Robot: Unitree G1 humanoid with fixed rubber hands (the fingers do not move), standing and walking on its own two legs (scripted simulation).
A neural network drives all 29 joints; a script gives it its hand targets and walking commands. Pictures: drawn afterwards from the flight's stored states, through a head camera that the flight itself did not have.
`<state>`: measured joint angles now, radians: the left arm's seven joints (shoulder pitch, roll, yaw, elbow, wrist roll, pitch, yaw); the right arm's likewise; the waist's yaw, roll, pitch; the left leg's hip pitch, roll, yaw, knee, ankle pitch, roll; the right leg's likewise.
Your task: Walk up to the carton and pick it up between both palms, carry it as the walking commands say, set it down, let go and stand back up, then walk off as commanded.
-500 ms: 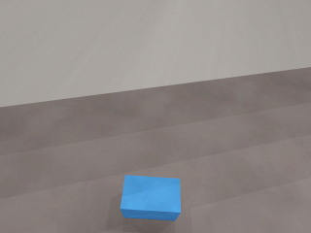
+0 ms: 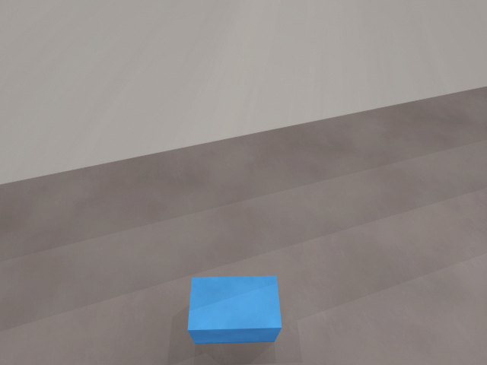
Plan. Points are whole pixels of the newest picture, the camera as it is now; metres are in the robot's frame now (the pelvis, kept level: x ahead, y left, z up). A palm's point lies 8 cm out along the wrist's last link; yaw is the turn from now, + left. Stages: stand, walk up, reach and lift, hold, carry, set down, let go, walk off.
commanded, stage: walk up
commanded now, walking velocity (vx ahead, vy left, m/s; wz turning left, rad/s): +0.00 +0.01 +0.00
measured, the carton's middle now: (234, 310) +0.38 +0.03 -0.66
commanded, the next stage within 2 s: stand in 1.92 s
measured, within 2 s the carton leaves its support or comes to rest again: neither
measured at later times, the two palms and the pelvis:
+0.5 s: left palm out of the picture -0.03 +0.18 -0.14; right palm out of the picture +0.00 -0.24 -0.14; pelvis +0.01 -0.03 +0.01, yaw +2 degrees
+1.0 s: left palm out of the picture +0.01 +0.19 -0.14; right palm out of the picture +0.04 -0.24 -0.14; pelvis +0.04 -0.02 +0.00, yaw +2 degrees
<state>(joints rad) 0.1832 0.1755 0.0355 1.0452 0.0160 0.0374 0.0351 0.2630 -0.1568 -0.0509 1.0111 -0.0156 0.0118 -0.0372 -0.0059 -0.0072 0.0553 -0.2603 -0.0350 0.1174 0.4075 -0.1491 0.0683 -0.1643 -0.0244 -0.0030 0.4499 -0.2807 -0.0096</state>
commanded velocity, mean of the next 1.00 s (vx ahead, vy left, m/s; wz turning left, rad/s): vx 0.00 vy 0.00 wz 0.00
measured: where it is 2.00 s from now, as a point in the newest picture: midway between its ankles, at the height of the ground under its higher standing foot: outside the picture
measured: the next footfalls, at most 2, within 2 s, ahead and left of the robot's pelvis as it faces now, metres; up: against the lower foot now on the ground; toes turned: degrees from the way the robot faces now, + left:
right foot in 1.62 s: +0.01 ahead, -0.09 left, +0.00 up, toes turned -1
